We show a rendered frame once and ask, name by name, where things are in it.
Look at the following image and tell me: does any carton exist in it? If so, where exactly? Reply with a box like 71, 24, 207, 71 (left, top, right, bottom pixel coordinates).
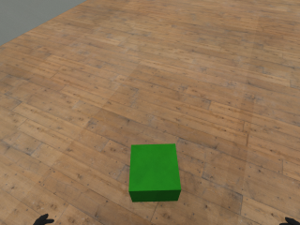
128, 143, 182, 203

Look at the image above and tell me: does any left robot hand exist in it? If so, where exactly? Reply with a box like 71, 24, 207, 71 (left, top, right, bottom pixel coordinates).
33, 214, 54, 225

